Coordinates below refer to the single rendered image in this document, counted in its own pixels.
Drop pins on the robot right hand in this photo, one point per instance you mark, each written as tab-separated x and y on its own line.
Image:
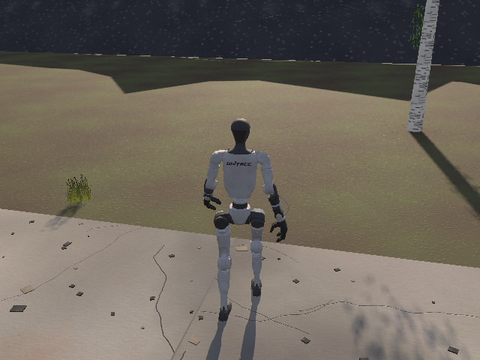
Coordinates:
283	229

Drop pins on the left robot upper arm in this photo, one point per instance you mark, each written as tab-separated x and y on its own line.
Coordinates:
213	168

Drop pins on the robot left forearm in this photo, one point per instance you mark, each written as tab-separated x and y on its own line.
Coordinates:
208	193

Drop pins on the robot head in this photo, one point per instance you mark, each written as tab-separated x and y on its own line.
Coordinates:
240	129

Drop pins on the right robot upper arm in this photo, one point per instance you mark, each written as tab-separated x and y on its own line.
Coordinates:
266	169

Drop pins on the robot right foot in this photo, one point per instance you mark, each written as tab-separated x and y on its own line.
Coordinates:
256	289

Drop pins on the robot left hand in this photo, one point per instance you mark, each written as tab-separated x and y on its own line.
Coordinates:
209	206

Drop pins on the robot right forearm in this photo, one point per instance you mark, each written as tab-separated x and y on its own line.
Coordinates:
276	205

